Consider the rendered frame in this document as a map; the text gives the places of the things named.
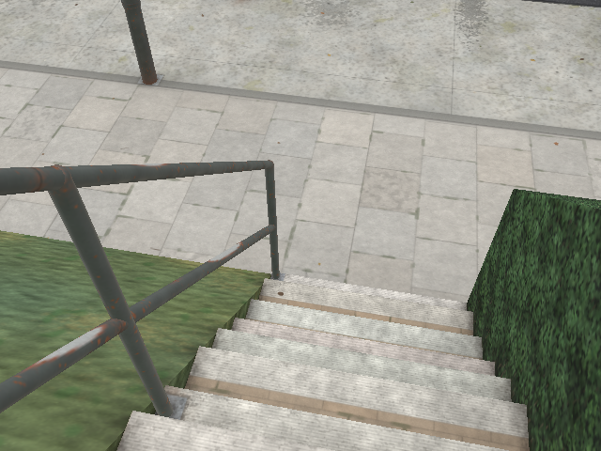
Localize stairs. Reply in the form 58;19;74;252
116;273;530;451

